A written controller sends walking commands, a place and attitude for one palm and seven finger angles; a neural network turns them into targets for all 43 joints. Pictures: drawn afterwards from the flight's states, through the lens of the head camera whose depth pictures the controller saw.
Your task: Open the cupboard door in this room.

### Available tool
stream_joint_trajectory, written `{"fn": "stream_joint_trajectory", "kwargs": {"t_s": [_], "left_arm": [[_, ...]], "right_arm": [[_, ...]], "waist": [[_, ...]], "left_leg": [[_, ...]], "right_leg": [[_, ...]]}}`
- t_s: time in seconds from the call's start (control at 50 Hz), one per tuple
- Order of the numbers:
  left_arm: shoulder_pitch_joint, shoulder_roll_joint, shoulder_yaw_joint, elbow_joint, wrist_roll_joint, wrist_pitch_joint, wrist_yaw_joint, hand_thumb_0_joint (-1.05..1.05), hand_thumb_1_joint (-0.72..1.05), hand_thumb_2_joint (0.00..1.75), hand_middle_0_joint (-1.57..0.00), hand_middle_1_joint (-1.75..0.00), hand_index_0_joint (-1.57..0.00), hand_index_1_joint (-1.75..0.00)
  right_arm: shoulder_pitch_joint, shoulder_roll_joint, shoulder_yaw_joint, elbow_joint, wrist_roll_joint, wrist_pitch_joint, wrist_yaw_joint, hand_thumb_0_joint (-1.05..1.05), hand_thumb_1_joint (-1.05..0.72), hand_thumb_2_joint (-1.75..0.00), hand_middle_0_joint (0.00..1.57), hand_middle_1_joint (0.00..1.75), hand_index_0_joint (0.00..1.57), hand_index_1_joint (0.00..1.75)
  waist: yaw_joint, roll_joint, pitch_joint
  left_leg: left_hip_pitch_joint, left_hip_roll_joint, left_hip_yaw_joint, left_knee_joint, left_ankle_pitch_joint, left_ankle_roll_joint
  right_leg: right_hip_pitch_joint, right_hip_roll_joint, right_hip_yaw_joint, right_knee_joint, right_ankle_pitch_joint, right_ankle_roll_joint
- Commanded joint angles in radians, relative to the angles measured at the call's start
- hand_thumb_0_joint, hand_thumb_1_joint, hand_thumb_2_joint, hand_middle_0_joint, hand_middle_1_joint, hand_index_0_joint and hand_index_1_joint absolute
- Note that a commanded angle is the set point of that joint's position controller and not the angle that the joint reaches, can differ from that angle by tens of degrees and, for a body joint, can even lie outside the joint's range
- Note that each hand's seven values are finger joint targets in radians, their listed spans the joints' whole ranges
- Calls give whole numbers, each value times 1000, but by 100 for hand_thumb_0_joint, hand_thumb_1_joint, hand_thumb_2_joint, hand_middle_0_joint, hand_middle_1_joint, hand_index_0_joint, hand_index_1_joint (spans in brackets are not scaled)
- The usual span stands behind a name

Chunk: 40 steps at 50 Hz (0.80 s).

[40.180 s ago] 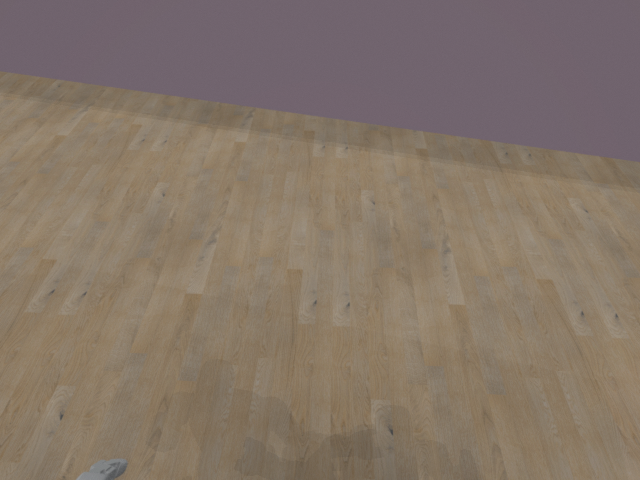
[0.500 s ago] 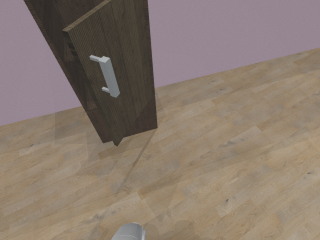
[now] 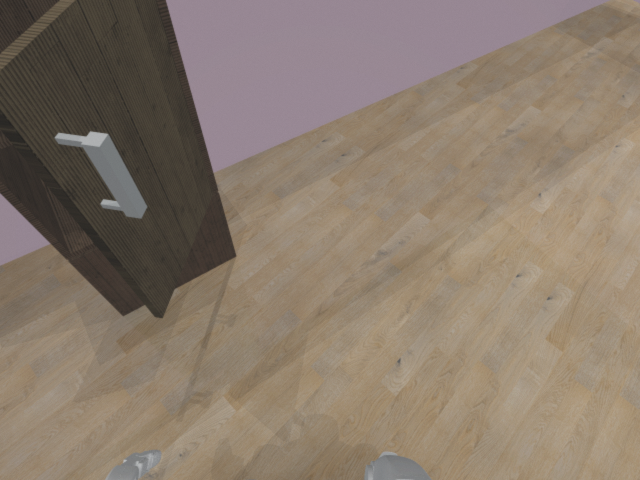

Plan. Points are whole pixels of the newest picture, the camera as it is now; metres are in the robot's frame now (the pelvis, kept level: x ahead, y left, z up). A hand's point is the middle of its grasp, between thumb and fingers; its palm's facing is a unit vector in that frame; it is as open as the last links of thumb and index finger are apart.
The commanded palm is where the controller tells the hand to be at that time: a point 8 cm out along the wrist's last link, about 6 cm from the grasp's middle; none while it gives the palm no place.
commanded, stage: walk to a spot facing it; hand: left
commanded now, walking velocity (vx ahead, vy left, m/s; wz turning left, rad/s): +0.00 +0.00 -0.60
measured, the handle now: (103, 177) +0.47 +0.34 +0.05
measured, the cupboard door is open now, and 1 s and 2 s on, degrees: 46 46 46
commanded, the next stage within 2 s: none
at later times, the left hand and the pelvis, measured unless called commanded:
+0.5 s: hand (214, 443) +0.17 +0.16 -0.18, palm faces -0.28 -0.95 -0.15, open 7.4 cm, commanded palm none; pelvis +0.05 +0.00 +0.00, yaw -18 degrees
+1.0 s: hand (356, 318) +0.38 -0.04 -0.17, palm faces -0.58 -0.79 -0.20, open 7.3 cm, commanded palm none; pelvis +0.16 -0.12 -0.01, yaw -34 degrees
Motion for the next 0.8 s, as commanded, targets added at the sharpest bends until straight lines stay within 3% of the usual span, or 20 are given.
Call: {"fn": "stream_joint_trajectory", "kwargs": {"t_s": [0.0,0.02,0.04,0.06,0.08,0.12,0.18,0.28,0.34,0.36,0.38,0.4,0.42,0.44,0.48,0.52,0.6,0.7,0.74,0.78], "left_arm": [[6,44,4,-82,1,-31,-7,0,90,90,-20,-30,-20,-30],[60,61,10,-64,1,-35,-4,0,90,90,-20,-30,-20,-30],[134,131,21,-43,7,-46,6,0,90,90,-20,-30,-20,-30],[200,254,49,-25,14,-56,25,0,90,90,-20,-30,-20,-30],[226,266,43,-18,-4,-51,37,0,90,90,-20,-30,-20,-30],[107,191,35,-47,3,-37,57,0,90,90,-20,-30,-20,-30],[48,154,22,-71,4,-40,57,0,90,90,-20,-30,-20,-30],[46,174,29,-66,13,-42,37,0,90,90,-20,-30,-20,-30],[3,165,31,-71,9,-47,25,0,90,90,-20,-30,-20,-30],[-25,138,26,-79,4,-47,19,0,90,90,-20,-30,-20,-30],[-28,59,10,-105,-2,-46,10,0,90,90,-20,-30,-20,-30],[-73,29,1,-148,-3,-56,3,0,90,90,-20,-30,-20,-30],[-141,60,12,-163,11,-65,-10,0,90,90,-20,-30,-20,-30],[-137,54,20,-140,21,-69,-17,0,90,90,-20,-30,-20,-30],[-78,18,14,-96,20,-63,-33,0,90,90,-20,-30,-20,-30],[-59,-12,1,-74,16,-57,-38,0,90,90,-20,-30,-20,-30],[-126,-41,-17,-76,12,-59,-39,0,90,90,-20,-30,-20,-30],[-239,-38,-24,-90,8,-60,-41,0,90,90,-20,-30,-20,-30],[-226,-28,-21,-82,8,-61,-39,0,90,90,-20,-30,-20,-30],[-106,0,-12,-50,7,-68,-31,0,90,90,-20,-30,-20,-30]], "right_arm": [[53,-225,-62,-44,1,-11,0,0,-90,-90,20,30,20,30],[36,-226,-64,-48,6,-9,1,0,-90,-90,20,30,20,30],[38,-195,-59,-58,17,-8,9,0,-90,-90,20,30,20,30],[-1,-107,-38,-107,26,-5,16,0,-90,-90,20,30,20,30],[-17,-154,-39,-109,25,8,5,0,-90,-90,20,30,20,30],[-43,-145,-45,-88,25,15,2,0,-90,-90,20,30,20,30],[-16,-114,-40,-61,20,26,12,0,-90,-90,20,30,20,30],[-22,-106,-41,-77,14,9,29,0,-90,-90,20,30,20,30],[86,-106,-40,-49,14,-17,26,0,-90,-90,20,30,20,30],[166,-123,-41,-21,13,-29,20,0,-90,-90,20,30,20,30],[247,-202,-55,5,-1,-40,8,0,-90,-90,20,30,20,30],[317,-284,-70,1,-9,-47,0,0,-90,-90,20,30,20,30],[296,-289,-68,-2,-12,-54,2,0,-90,-90,20,30,20,30],[243,-238,-55,-14,-13,-59,8,0,-90,-90,20,30,20,30],[165,-165,-28,-22,-4,-71,6,0,-90,-90,20,30,20,30],[214,-130,-17,9,2,-83,0,0,-90,-90,20,30,20,30],[323,-121,-15,64,2,-91,-1,0,-90,-90,20,30,20,30],[352,-116,-14,101,-9,-82,4,0,-90,-90,20,30,20,30],[346,-128,-14,107,-8,-79,5,0,-90,-90,20,30,20,30],[311,-158,-19,104,-4,-75,7,0,-90,-90,20,30,20,30]], "waist": [[-14,200,-152],[19,166,-179],[53,-4,-217],[85,-350,-234],[103,-266,-227],[53,-269,-193],[5,-143,-176],[15,-157,-114],[-42,-147,-108],[-82,-91,-113],[-116,173,-114],[-139,357,-108],[-137,196,-64],[-95,97,-27],[-37,119,-10],[-40,153,-61],[-66,129,-85],[-87,163,-22],[-71,154,-22],[-9,163,-85]], "left_leg": [[80,207,-72,-35,544,100],[31,193,-48,44,479,65],[-103,136,19,224,326,6],[-371,-38,72,506,-293,-52],[-374,-24,-89,614,-347,-42],[-401,-2,-131,672,-235,-46],[-293,-22,-103,584,-139,-59],[-197,-60,-66,320,-146,-45],[25,-93,-37,70,-81,-31],[187,-76,-41,-67,-58,-21],[309,122,-296,-241,-297,40],[317,397,-625,-365,-420,143],[216,443,-678,-401,-396,205],[134,372,-565,-391,-321,170],[121,257,-297,-347,-39,106],[204,199,-127,-285,279,79],[301,206,-19,-248,482,87],[264,237,61,-253,479,97],[232,249,97,-212,613,96],[216,250,125,-64,812,85]], "right_leg": [[140,31,-50,-227,108,-31],[257,29,-47,-352,223,-44],[451,-73,75,-449,451,-85],[554,-365,474,-509,805,-215],[474,-392,463,-499,795,-289],[421,-271,392,-472,681,-269],[294,-202,320,-493,567,-230],[176,-174,415,-607,-21,-237],[30,-122,414,-568,-167,-204],[-87,-71,364,-493,-195,-161],[-264,49,242,-246,-208,-102],[-382,88,57,41,-187,-48],[-388,1,114,186,-108,-51],[-353,-20,104,275,-12,-47],[-336,-55,65,332,144,-29],[-330,-49,27,321,203,-21],[-341,-49,-22,202,231,-25],[-226,-43,-70,-76,222,-56],[-112,-9,-99,-142,195,-82],[83,40,-129,-194,139,-118]]}}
